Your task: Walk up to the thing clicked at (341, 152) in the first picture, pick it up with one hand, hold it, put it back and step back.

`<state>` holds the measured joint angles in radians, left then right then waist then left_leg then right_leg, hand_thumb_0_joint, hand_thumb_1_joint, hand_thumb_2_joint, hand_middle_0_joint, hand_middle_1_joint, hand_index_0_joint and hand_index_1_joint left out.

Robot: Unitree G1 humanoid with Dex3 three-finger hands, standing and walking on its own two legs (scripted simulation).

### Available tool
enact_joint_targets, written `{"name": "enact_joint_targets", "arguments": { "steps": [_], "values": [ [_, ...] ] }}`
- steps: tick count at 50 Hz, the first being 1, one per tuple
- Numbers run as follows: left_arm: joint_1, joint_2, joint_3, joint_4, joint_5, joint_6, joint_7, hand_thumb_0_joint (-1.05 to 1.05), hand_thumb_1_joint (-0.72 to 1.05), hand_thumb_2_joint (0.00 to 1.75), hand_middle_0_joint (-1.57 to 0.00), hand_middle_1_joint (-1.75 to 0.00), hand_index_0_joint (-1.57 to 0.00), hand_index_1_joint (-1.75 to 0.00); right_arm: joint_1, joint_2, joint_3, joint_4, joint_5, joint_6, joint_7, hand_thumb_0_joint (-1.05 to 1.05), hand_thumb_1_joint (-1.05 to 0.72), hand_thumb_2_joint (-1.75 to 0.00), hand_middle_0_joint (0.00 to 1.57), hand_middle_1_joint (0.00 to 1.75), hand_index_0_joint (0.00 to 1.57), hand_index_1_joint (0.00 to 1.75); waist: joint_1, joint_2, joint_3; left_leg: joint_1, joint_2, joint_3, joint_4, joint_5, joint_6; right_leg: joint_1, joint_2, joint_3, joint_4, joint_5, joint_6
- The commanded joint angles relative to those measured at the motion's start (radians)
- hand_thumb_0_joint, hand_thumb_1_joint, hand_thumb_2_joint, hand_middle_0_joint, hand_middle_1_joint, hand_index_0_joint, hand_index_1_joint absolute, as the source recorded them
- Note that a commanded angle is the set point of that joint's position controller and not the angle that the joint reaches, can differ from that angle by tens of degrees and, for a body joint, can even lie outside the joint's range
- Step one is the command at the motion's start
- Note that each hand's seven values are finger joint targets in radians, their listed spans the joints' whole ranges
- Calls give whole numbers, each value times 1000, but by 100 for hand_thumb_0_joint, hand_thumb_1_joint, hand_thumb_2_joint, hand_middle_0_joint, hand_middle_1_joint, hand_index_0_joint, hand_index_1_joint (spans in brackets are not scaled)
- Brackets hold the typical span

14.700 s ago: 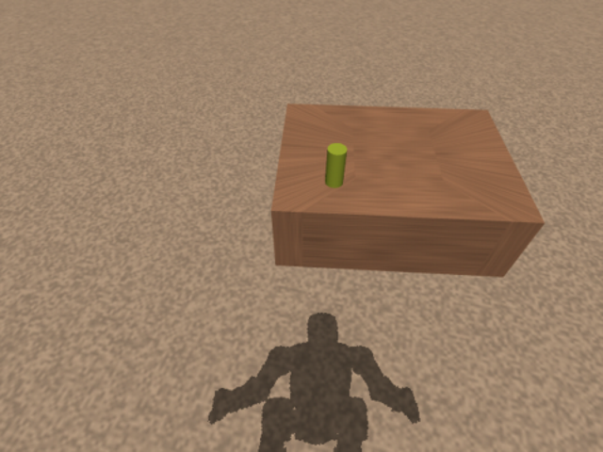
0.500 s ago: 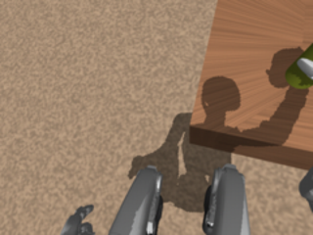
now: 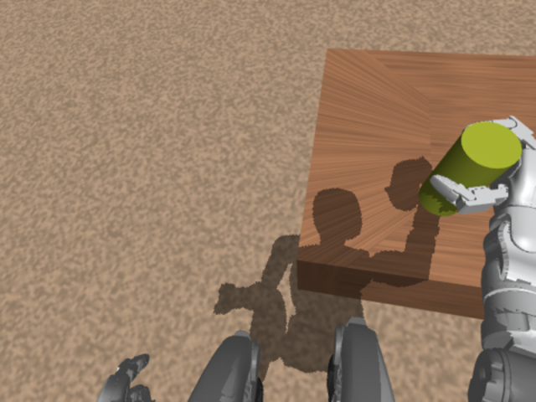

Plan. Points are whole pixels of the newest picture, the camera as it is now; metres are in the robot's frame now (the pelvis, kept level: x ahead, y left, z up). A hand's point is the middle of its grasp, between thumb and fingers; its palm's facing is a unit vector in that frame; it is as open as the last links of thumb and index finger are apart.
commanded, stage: lift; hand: right
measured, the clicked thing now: (461, 174) +0.44 -0.25 +0.02
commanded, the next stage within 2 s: hold in 1.16 s
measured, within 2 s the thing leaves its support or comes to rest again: neither
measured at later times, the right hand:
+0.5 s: hand (487, 169) +0.38 -0.23 +0.12, palm faces +0.27 +0.96 +0.00, open 9.9 cm
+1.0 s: hand (482, 158) +0.38 -0.20 +0.15, palm faces +0.25 +0.97 +0.00, open 10.0 cm
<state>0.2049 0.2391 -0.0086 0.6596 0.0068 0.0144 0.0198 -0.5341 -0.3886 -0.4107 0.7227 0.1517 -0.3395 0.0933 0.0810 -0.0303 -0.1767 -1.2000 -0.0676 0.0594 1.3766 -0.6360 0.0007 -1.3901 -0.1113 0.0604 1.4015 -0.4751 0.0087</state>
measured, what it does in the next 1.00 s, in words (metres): rises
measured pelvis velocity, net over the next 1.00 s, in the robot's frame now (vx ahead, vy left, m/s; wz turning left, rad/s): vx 0.03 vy -0.01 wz -0.05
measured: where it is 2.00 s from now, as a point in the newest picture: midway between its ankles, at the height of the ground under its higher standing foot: outside the picture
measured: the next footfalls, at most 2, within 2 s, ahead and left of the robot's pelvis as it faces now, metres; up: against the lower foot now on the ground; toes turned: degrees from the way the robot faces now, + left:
none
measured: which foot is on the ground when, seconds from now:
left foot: down 0.00-1.00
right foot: down 0.00-1.00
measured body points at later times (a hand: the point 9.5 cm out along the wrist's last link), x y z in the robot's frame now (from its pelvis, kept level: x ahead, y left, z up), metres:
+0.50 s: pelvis +0.01 -0.01 +0.08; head +0.10 -0.03 +0.52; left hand +0.14 +0.24 -0.04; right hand +0.36 -0.28 +0.12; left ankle +0.01 +0.13 -0.59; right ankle +0.08 -0.13 -0.59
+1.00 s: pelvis +0.03 -0.01 +0.10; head +0.09 -0.02 +0.55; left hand +0.16 +0.24 -0.01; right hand +0.36 -0.26 +0.15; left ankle +0.01 +0.13 -0.59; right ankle +0.08 -0.13 -0.59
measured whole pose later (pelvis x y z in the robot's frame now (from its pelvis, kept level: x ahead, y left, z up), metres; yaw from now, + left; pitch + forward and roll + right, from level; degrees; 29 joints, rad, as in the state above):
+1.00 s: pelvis +0.03 -0.01 +0.10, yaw -3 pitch +11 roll +2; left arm 0.24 0.21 0.01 0.68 0.01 -0.02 0.05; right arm -0.22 -0.19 -0.18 0.50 0.15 -0.39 -0.04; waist 0.03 -0.02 -0.07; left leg -0.59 -0.02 0.00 0.89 -0.48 -0.01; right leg -0.75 -0.07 -0.02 0.91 -0.35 0.00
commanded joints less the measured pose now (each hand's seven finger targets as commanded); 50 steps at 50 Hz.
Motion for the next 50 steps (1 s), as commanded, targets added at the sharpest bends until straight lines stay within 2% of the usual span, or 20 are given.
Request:
{"name": "enact_joint_targets", "arguments": {
  "steps": [1,2,4,10,13,17,23,25,26,29,31,32,36,37,39,41,43,45,46,50],
  "values": [
    [79,165,64,-85,-6,-39,15,0,89,91,-21,-31,-21,-31,-256,-189,-4,-322,25,-77,-33,0,-22,-124,128,138,131,138,-14,-134,-452,166,-4,-7,-292,277,31,630,34,-1,-252,178,-26],
    [70,165,63,-82,-7,-42,17,0,88,90,-21,-31,-21,-31,-252,-190,-7,-329,25,-79,-37,0,-22,-124,128,137,130,137,-9,-140,-407,165,-2,-8,-309,242,30,631,34,0,-277,135,-22],
    [67,164,67,-85,-6,-52,20,0,88,90,-21,-31,-21,-31,-224,-124,35,-333,30,-80,-48,0,-21,-124,127,137,129,137,4,-116,-380,198,0,-5,-335,246,29,654,35,6,-315,126,-20],
    [68,151,66,-81,-1,-73,26,0,88,91,-20,-30,-20,-31,-191,-98,57,-384,29,-99,-77,0,-18,-126,128,140,131,140,-1,-66,-350,320,9,-23,-411,314,20,705,45,-16,-365,181,-28],
    [74,147,69,-71,2,-81,26,0,88,90,-20,-31,-20,-31,-131,-40,98,-365,24,-103,-77,0,-20,-128,130,142,133,142,-4,-60,-343,350,11,-21,-436,340,19,763,47,-19,-396,215,-27],
    [63,144,68,-70,5,-84,28,0,90,90,-20,-31,-20,-30,-145,-56,101,-431,16,-120,-92,0,-20,-131,131,145,135,145,-24,-93,-338,398,15,-32,-475,362,18,821,51,-31,-432,243,-23],
    [51,131,64,-67,5,-87,33,0,89,90,-19,-30,-20,-30,-56,-4,122,-409,17,-123,-109,0,-17,-131,129,144,133,144,-22,-46,-267,453,16,-30,-532,336,17,840,53,-34,-496,199,-20],
    [53,132,65,-70,5,-88,34,0,89,89,-19,-31,-20,-30,-43,10,130,-420,20,-125,-110,0,-13,-131,129,145,133,145,-22,-32,-277,473,16,-30,-540,365,15,867,53,-35,-506,230,-22],
    [49,132,65,-68,7,-87,34,0,88,90,-19,-30,-19,-30,-61,-12,123,-449,16,-131,-110,0,-12,-131,129,145,133,145,-28,-66,-278,478,17,-27,-540,370,17,886,53,-35,-515,243,-18],
    [52,125,62,-80,4,-84,35,0,90,89,-19,-30,-20,-30,-21,22,144,-425,16,-130,-115,0,-11,-130,128,144,132,144,-28,-25,-268,515,19,-31,-558,416,12,899,55,-41,-522,281,-23],
    [49,124,64,-76,4,-85,36,0,90,89,-19,-31,-20,-30,-33,33,147,-434,21,-130,-115,0,-9,-130,127,144,132,144,-24,-23,-235,516,20,-32,-572,384,13,883,55,-42,-543,247,-23],
    [39,121,60,-83,5,-86,36,0,90,89,-19,-31,-20,-30,-38,15,140,-468,20,-136,-119,0,-9,-130,127,144,132,144,-37,-35,-234,529,23,-40,-584,380,12,886,58,-49,-546,238,-24],
    [51,130,70,-75,4,-85,38,0,90,89,-19,-30,-19,-30,12,56,170,-430,16,-132,-119,0,-11,-132,129,146,133,146,-32,-19,-228,534,21,-33,-594,382,13,933,56,-46,-567,251,-21],
    [58,124,68,-77,6,-85,39,0,90,89,-19,-31,-20,-30,-14,42,169,-469,12,-139,-122,0,-12,-132,129,146,133,146,-35,-38,-269,555,24,-37,-591,428,11,956,58,-48,-560,298,-22],
    [64,120,65,-78,6,-81,38,0,90,89,-19,-30,-19,-30,4,34,165,-466,5,-135,-126,0,-8,-131,127,144,132,144,-43,-26,-264,585,28,-41,-601,483,5,960,60,-54,-557,348,-27],
    [58,116,64,-79,6,-80,40,0,90,89,-19,-30,-20,-30,10,58,172,-453,10,-131,-131,0,-8,-132,128,146,132,146,-36,-8,-240,591,29,-42,-611,478,3,956,61,-56,-565,334,-29],
    [39,110,57,-87,4,-78,42,0,90,89,-19,-30,-20,-30,-38,42,162,-489,12,-140,-138,0,-7,-131,127,145,132,145,-32,-14,-218,588,31,-47,-629,436,4,951,61,-60,-579,288,-27],
    [30,119,62,-84,3,-80,42,0,90,89,-19,-30,-20,-30,36,72,184,-446,9,-133,-137,0,-9,-133,129,146,134,146,-38,-16,-174,579,28,-40,-635,375,11,942,62,-56,-610,236,-20],
    [20,112,58,-96,4,-78,40,0,90,89,-19,-31,-20,-30,-16,57,185,-518,8,-144,-141,0,-10,-132,128,146,133,146,-46,-35,-194,579,29,-40,-636,362,15,956,61,-55,-617,229,-18],
    [40,113,63,-90,4,-74,40,0,89,89,-20,-31,-20,-30,48,81,206,-486,7,-135,-136,0,-8,-133,129,146,133,147,-45,-6,-233,630,33,-42,-632,504,1,999,63,-61,-593,364,-25]
  ]
}}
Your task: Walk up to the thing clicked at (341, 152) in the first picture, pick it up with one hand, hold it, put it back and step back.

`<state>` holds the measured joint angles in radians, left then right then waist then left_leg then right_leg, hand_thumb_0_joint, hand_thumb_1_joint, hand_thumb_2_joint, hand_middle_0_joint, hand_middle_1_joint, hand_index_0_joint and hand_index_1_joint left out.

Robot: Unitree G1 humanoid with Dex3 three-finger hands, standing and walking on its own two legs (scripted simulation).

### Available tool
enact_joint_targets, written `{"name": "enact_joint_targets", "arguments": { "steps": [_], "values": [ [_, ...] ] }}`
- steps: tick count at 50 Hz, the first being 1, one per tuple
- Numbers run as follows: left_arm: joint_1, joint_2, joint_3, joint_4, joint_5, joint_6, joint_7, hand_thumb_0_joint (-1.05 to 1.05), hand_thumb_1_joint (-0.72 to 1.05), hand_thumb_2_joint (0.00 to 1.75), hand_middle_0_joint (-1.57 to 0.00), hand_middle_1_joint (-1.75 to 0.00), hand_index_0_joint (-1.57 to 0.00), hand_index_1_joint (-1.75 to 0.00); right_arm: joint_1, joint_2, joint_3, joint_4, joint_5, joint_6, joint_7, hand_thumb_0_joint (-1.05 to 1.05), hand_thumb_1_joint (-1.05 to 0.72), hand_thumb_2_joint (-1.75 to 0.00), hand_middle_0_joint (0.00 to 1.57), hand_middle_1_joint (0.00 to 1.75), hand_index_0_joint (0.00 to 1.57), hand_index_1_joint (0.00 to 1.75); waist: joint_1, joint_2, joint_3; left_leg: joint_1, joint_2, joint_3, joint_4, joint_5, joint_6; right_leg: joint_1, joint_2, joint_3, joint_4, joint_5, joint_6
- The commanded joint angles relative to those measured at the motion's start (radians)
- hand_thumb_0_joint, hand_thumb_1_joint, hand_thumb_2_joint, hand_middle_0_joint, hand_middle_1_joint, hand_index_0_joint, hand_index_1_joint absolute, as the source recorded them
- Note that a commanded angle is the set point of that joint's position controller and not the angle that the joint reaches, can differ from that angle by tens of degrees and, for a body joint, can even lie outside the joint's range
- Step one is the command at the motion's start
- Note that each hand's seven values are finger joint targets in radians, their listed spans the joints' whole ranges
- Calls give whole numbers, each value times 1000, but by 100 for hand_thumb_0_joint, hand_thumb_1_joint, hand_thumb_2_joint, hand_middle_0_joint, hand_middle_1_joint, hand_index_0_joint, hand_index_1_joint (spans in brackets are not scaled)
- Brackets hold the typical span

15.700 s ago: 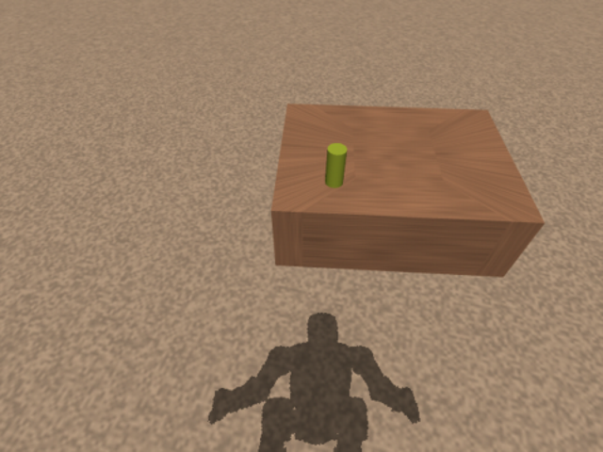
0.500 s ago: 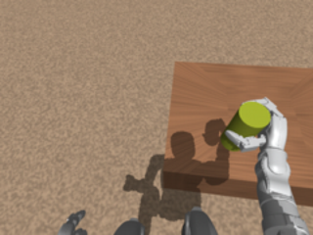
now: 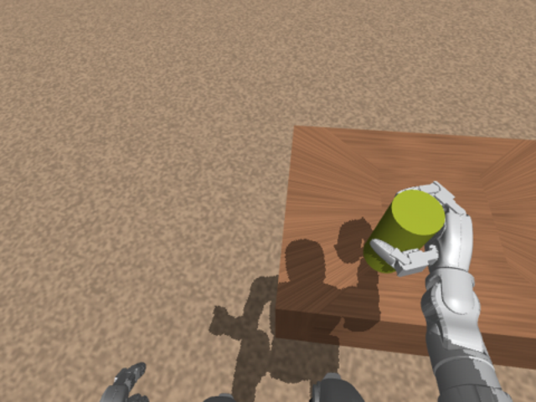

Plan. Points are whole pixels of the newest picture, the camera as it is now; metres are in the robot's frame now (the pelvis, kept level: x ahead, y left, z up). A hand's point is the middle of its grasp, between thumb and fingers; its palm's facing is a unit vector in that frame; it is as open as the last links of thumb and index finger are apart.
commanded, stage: lift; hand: right
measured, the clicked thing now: (398, 235) +0.36 -0.18 +0.03
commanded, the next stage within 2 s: hold in 0.16 s
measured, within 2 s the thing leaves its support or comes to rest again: neither
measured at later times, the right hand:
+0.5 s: hand (403, 230) +0.35 -0.17 +0.06, palm faces +0.21 +0.98 +0.00, open 10.0 cm
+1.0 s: hand (401, 234) +0.34 -0.17 +0.06, palm faces +0.20 +0.98 +0.00, open 10.0 cm
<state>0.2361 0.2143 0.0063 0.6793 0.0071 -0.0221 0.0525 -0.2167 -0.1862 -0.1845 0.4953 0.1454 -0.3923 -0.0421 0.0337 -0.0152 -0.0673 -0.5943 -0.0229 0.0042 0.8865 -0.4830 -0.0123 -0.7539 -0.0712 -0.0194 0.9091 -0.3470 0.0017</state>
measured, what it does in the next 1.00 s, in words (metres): stands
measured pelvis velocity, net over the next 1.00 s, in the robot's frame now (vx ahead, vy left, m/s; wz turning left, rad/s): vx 0.01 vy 0.01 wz -0.01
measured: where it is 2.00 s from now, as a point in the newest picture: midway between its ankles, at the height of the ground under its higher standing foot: outside the picture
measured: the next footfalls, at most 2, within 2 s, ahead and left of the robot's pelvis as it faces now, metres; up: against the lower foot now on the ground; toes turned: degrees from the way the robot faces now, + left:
none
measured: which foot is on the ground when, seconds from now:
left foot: down 0.00-1.00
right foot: down 0.00-1.00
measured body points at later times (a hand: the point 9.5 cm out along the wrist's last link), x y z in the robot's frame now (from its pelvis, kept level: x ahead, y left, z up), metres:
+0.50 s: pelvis +0.01 +0.00 +0.01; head +0.06 +0.00 +0.46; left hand +0.13 +0.25 -0.10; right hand +0.33 -0.23 +0.06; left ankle -0.03 +0.13 -0.69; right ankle +0.06 -0.12 -0.69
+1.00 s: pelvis +0.01 +0.01 +0.01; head +0.05 +0.00 +0.46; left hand +0.15 +0.25 -0.10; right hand +0.32 -0.22 +0.06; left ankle -0.03 +0.13 -0.69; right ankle +0.06 -0.12 -0.69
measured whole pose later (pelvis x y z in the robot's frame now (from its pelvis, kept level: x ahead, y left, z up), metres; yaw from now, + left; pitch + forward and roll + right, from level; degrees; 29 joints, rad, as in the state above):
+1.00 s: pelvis +0.01 +0.01 +0.01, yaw -1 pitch +7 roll +1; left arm 0.21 0.21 0.01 0.68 0.00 -0.01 0.05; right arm -0.14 -0.15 -0.13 0.45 0.15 -0.38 -0.05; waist 0.01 -0.01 -0.05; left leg -0.46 -0.01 0.00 0.79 -0.46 -0.01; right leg -0.62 -0.06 -0.03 0.80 -0.32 0.01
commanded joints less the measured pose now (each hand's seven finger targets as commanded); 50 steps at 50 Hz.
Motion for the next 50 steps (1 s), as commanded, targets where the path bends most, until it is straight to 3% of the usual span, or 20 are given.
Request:
{"name": "enact_joint_targets", "arguments": {
  "steps": [1,3,4,5,8,11,14,17,19,24,28,29,35,36,39,42,44,46,49,50],
  "values": [
    [8,133,45,-113,3,-35,8,0,90,89,-19,-30,-20,-30,-285,-128,-28,-263,16,-81,0,0,-6,-133,128,147,133,147,2,-21,-336,31,-9,12,-146,375,11,363,24,16,-99,258,-19],
    [19,141,52,-104,3,-33,8,0,90,89,-19,-30,-20,-30,-266,-128,-39,-228,13,-73,-4,0,-5,-134,129,148,134,148,3,-2,-345,37,-8,9,-150,392,8,371,23,16,-96,275,-24],
    [4,138,48,-114,2,-31,6,0,90,90,-20,-31,-20,-30,-296,-117,-20,-268,18,-76,-5,0,-6,-134,130,148,134,148,9,-11,-324,23,-10,13,-153,357,13,365,21,19,-113,245,-20],
    [-4,138,46,-117,1,-29,7,0,89,89,-20,-30,-20,-30,-314,-138,-33,-289,14,-81,-9,0,-6,-134,130,148,134,148,1,-29,-318,20,-8,8,-162,333,15,370,23,15,-117,220,-19],
    [-2,143,54,-104,2,-29,9,0,89,90,-20,-31,-20,-31,-273,-103,-8,-228,11,-73,-7,0,-9,-135,131,149,136,149,10,-9,-284,19,-9,12,-170,314,13,351,25,15,-127,192,-19],
    [-11,147,54,-116,2,-28,6,0,90,89,-20,-31,-20,-30,-280,-125,-20,-265,7,-80,-10,0,-9,-133,129,147,134,147,-7,-40,-308,31,-10,16,-175,290,20,399,23,19,-148,190,-12],
    [-17,139,49,-121,1,-24,7,0,89,90,-20,-31,-20,-31,-292,-122,-13,-313,10,-85,-14,0,-4,-131,129,145,133,145,-6,-40,-317,38,-10,18,-173,313,21,416,21,21,-150,222,-9],
    [-22,140,53,-116,1,-26,8,0,89,90,-20,-31,-20,-31,-240,-69,15,-232,18,-73,-11,0,-4,-130,127,144,131,144,5,5,-268,42,-9,16,-190,294,15,371,25,17,-155,180,-15],
    [-12,142,54,-118,0,-26,9,0,89,91,-20,-31,-20,-31,-275,-126,-22,-301,15,-80,-17,0,-4,-130,127,144,132,144,-9,-15,-313,66,-6,14,-187,327,15,393,27,15,-156,214,-15],
    [-25,136,48,-118,-3,-24,11,0,90,90,-20,-31,-20,-31,-236,-89,14,-272,17,-74,-9,0,-7,-129,126,143,130,143,-4,5,-272,74,-2,7,-205,322,10,388,33,7,-162,194,-18],
    [-22,136,50,-119,-4,-24,9,0,89,91,-20,-31,-20,-31,-240,-118,-6,-320,13,-76,-18,0,-8,-131,128,144,132,144,-19,-17,-302,94,-1,6,-205,351,11,414,33,6,-165,231,-17],
    [-30,137,49,-123,-4,-23,10,0,90,90,-20,-31,-20,-31,-235,-97,14,-317,14,-75,-16,0,-9,-130,128,144,132,144,-8,-3,-280,84,-3,8,-209,334,11,409,32,8,-171,213,-17],
    [-28,137,54,-114,-3,-23,9,0,90,91,-20,-31,-20,-31,-195,-77,20,-299,15,-69,-18,0,-11,-131,130,145,133,145,-13,6,-287,96,-4,13,-210,362,9,434,29,10,-173,247,-16],
    [-32,139,53,-120,-3,-22,8,0,90,91,-20,-31,-20,-31,-218,-102,5,-354,15,-74,-24,0,-12,-132,130,145,134,145,-18,-28,-299,102,-3,12,-208,371,12,449,30,9,-176,265,-13],
    [-34,132,50,-119,-3,-22,11,0,89,91,-20,-31,-20,-31,-225,-92,25,-349,12,-70,-20,0,-12,-132,130,146,134,146,-9,-20,-274,108,0,9,-219,374,8,432,33,5,-178,255,-17],
    [-41,136,50,-117,-4,-23,9,0,90,91,-20,-31,-20,-31,-216,-98,-1,-310,15,-71,-19,0,-13,-132,131,146,135,146,-15,5,-267,105,-1,6,-222,362,7,421,33,5,-183,237,-19],
    [-54,120,35,-127,-4,-27,8,0,89,91,-20,-31,-20,-31,-191,-64,27,-291,16,-68,-14,0,-14,-132,131,146,134,146,-7,19,-270,105,-1,8,-223,375,2,440,31,5,-177,250,-21],
    [-51,129,44,-115,-2,-30,8,0,89,91,-20,-31,-20,-31,-190,-64,26,-263,15,-67,-12,0,-14,-132,130,145,134,145,-7,21,-237,98,0,8,-220,357,5,406,34,4,-183,227,-20],
    [-51,140,54,-123,-2,-28,7,0,89,91,-20,-31,-20,-31,-244,-117,0,-353,11,-83,-11,0,-14,-132,130,145,134,145,-18,-4,-283,117,1,4,-228,358,5,442,34,5,-184,234,-21],
    [-64,124,37,-131,-4,-29,3,0,89,91,-20,-31,-20,-31,-160,-75,26,-279,8,-73,-8,0,-13,-132,130,146,134,146,-17,23,-260,111,1,2,-227,366,3,434,35,3,-183,238,-23]
  ]
}}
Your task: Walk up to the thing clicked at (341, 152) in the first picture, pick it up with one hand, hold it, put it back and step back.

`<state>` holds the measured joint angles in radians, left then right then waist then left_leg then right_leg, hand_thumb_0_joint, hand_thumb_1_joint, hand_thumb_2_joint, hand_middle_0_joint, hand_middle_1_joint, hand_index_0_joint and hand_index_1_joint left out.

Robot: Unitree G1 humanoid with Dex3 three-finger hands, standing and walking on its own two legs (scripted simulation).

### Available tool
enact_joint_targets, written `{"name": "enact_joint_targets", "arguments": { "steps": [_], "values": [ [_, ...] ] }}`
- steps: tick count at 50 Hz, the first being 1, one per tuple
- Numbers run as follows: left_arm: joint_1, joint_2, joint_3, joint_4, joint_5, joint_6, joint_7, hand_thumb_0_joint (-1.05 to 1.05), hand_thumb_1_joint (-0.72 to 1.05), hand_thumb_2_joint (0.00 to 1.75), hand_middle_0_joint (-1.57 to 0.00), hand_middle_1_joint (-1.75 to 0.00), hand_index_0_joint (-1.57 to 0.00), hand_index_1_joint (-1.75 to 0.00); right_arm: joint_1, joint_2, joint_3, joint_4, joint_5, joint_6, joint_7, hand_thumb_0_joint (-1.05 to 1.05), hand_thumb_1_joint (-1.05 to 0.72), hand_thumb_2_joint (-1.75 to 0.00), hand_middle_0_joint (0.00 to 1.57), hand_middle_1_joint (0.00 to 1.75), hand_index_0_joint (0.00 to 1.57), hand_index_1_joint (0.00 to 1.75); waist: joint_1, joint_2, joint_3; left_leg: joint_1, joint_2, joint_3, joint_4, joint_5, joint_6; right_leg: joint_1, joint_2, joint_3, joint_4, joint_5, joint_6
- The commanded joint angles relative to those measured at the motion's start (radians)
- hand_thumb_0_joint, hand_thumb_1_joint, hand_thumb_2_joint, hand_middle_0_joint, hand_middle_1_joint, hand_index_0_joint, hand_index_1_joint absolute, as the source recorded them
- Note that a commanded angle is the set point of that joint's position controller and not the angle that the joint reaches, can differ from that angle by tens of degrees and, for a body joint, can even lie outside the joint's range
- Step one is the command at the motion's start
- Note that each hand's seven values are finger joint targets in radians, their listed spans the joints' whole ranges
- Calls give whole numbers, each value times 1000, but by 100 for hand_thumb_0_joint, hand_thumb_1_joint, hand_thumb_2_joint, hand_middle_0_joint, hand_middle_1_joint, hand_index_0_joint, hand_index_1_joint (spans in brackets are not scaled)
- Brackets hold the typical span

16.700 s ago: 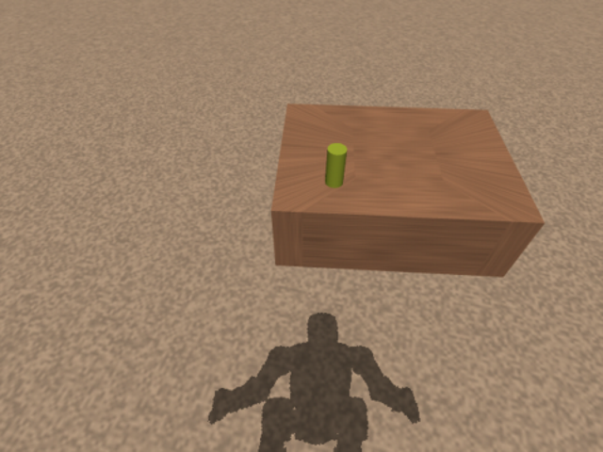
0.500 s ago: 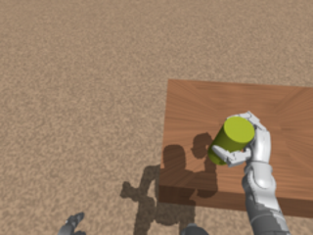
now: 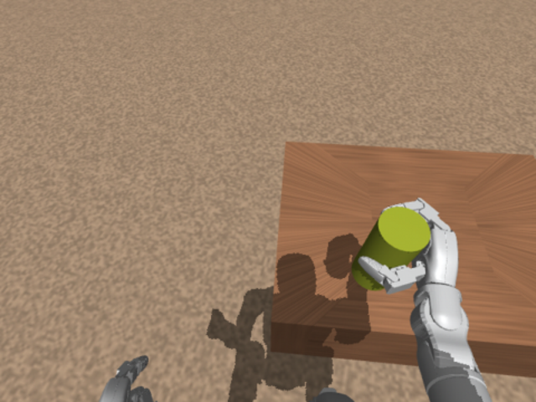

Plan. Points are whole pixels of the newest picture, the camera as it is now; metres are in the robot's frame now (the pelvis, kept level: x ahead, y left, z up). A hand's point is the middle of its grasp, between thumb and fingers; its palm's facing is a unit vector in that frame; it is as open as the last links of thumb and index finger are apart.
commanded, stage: hold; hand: right
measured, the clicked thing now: (385, 252) +0.33 -0.17 +0.03
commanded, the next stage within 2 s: crouch in 1.86 s
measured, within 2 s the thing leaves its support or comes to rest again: neither
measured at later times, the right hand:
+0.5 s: hand (396, 249) +0.32 -0.17 +0.05, palm faces +0.19 +0.98 +0.00, open 10.0 cm
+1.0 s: hand (393, 249) +0.33 -0.17 +0.05, palm faces +0.19 +0.98 +0.00, open 10.0 cm
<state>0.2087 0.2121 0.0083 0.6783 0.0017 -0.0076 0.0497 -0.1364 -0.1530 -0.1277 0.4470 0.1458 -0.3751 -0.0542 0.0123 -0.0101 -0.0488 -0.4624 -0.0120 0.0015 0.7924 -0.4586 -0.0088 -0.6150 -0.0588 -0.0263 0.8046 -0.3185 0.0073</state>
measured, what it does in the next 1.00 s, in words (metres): stands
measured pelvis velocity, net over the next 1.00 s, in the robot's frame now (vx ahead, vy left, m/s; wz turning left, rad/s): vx -0.01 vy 0.00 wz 0.01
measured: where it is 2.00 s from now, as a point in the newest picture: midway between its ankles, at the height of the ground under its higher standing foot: outside the picture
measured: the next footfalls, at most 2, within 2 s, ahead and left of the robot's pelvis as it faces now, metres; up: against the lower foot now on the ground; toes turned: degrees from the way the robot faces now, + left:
none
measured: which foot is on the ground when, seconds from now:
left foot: down 0.00-1.00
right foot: down 0.00-1.00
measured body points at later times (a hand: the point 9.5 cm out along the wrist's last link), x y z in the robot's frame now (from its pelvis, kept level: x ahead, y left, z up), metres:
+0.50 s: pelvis -0.01 +0.00 +0.00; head +0.03 -0.01 +0.45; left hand +0.12 +0.24 -0.11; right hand +0.31 -0.22 +0.05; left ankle -0.04 +0.13 -0.70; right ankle +0.05 -0.12 -0.70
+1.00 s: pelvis -0.01 +0.00 +0.00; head +0.04 +0.00 +0.45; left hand +0.13 +0.25 -0.11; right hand +0.31 -0.22 +0.05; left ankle -0.04 +0.13 -0.70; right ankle +0.05 -0.12 -0.70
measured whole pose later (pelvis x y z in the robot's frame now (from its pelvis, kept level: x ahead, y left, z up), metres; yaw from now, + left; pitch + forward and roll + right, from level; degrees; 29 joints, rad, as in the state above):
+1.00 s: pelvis -0.01 +0.00 +0.00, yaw +0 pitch +7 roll +1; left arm 0.21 0.21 0.00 0.68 0.00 -0.01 0.06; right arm -0.12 -0.16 -0.13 0.42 0.15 -0.37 -0.05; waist 0.02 -0.01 -0.04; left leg -0.48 -0.01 0.00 0.80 -0.45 -0.01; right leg -0.62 -0.06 -0.03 0.80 -0.31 0.01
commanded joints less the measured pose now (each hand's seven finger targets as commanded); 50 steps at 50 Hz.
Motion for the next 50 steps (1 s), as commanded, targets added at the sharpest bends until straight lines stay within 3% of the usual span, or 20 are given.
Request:
{"name": "enact_joint_targets", "arguments": {
  "steps": [1,4,5,7,8,15,19,24,27,29,30,31,33,34,36,40,41,44,45,50],
  "values": [
    [-30,139,51,-121,5,-42,9,0,90,91,-20,-31,-21,-31,-320,-144,-53,-328,14,-100,-2,0,-15,-132,130,145,134,145,3,-17,-289,-12,-5,2,-130,353,0,292,25,6,-77,214,-26],
    [-31,131,41,-121,3,-44,8,0,89,91,-20,-31,-20,-31,-250,-94,-26,-252,16,-90,-3,0,-16,-133,130,145,134,145,9,18,-289,-26,-12,9,-131,347,0,302,22,12,-79,217,-26],
    [-29,139,51,-112,6,-42,8,0,89,91,-21,-31,-21,-32,-282,-136,-60,-307,15,-97,-7,0,-15,-133,130,146,134,146,-2,-20,-299,-25,-11,9,-127,340,4,312,20,12,-79,219,-23],
    [-26,138,50,-115,4,-41,10,0,90,91,-20,-31,-20,-31,-251,-109,-36,-264,11,-87,-2,0,-17,-133,131,146,135,146,15,19,-288,-29,-15,12,-133,330,2,308,18,13,-81,206,-25],
    [-32,130,44,-121,4,-39,9,0,89,91,-20,-31,-20,-31,-262,-133,-49,-318,12,-90,-6,0,-16,-133,131,146,134,146,4,-15,-286,-19,-13,12,-130,334,5,300,21,10,-87,211,-22],
    [-29,139,47,-123,2,-41,10,0,89,91,-20,-31,-20,-31,-239,-94,-15,-288,18,-77,7,0,-16,-132,130,145,134,145,12,-13,-271,-43,-18,20,-131,301,10,313,15,17,-99,192,-18],
    [-35,133,45,-125,0,-45,13,0,90,91,-20,-31,-20,-31,-310,-137,-46,-308,16,-79,-4,0,-15,-132,130,145,133,144,13,-5,-255,-34,-11,9,-146,281,5,277,21,10,-96,150,-25],
    [-32,139,45,-120,2,-46,14,0,89,91,-20,-31,-20,-31,-251,-121,-51,-261,16,-82,-6,0,-16,-132,131,145,134,145,7,-8,-265,-50,-15,12,-135,251,13,290,19,12,-102,134,-19],
    [-36,130,38,-138,2,-47,13,0,90,90,-20,-31,-20,-31,-300,-131,-37,-346,13,-90,-3,0,-17,-132,130,145,134,145,8,-37,-308,-34,-18,15,-132,256,17,314,17,15,-109,148,-15],
    [-25,138,48,-125,3,-46,14,0,89,91,-20,-31,-20,-31,-218,-96,-19,-260,10,-79,0,0,-16,-132,131,145,134,145,12,4,-278,-39,-17,15,-131,283,10,297,18,14,-97,165,-21],
    [-19,136,47,-120,5,-48,14,0,90,91,-20,-31,-21,-31,-261,-77,1,-274,17,-80,2,0,-15,-133,130,146,134,146,23,12,-270,-47,-17,16,-130,284,9,286,17,15,-96,164,-22],
    [-22,130,43,-117,5,-51,14,0,89,91,-21,-31,-21,-31,-283,-119,-43,-319,20,-89,-6,0,-15,-132,130,145,134,145,5,-16,-288,-35,-16,17,-126,295,10,296,17,15,-93,182,-19],
    [-19,136,45,-119,3,-49,18,0,89,91,-20,-31,-20,-31,-289,-137,-59,-277,16,-84,-7,0,-14,-134,131,147,136,147,14,11,-283,-46,-15,11,-131,296,7,289,17,13,-86,174,-24],
    [-22,136,48,-115,5,-49,16,0,88,91,-20,-31,-20,-31,-226,-104,-40,-225,14,-79,-5,0,-15,-134,132,148,136,148,12,19,-246,-50,-14,10,-130,288,5,261,20,11,-85,160,-25],
    [-27,125,36,-126,3,-50,16,0,89,91,-20,-31,-20,-31,-322,-145,-61,-337,16,-97,-10,0,-15,-133,130,146,135,146,5,3,-305,-40,-13,7,-126,293,7,292,18,12,-85,168,-24],
    [-30,136,46,-121,3,-50,19,0,89,91,-20,-31,-20,-31,-246,-95,-23,-249,13,-82,-4,0,-17,-133,130,146,134,146,15,9,-260,-42,-13,5,-136,267,7,269,23,8,-91,134,-24],
    [-38,118,32,-129,3,-51,17,0,89,91,-20,-31,-20,-31,-321,-118,-29,-331,16,-93,-3,0,-17,-132,131,145,135,145,13,-21,-283,-42,-11,3,-134,275,8,285,22,8,-91,145,-23],
    [-34,131,40,-127,3,-51,17,0,90,91,-20,-31,-20,-31,-273,-105,-17,-292,14,-83,-2,0,-17,-133,131,146,135,146,17,-16,-255,-61,-16,11,-135,240,12,271,19,13,-102,118,-19],
    [-25,131,42,-121,3,-50,17,0,90,90,-20,-31,-21,-31,-268,-130,-49,-279,12,-83,-4,0,-15,-133,131,146,135,146,5,-4,-277,-45,-16,12,-133,255,11,279,18,15,-97,135,-21],
    [-33,120,33,-129,3,-48,15,0,89,91,-20,-31,-20,-31,-258,-128,-59,-298,22,-90,-5,0,-15,-132,131,145,134,145,3,0,-285,-28,-11,5,-122,332,1,267,23,7,-74,197,-27]
  ]
}}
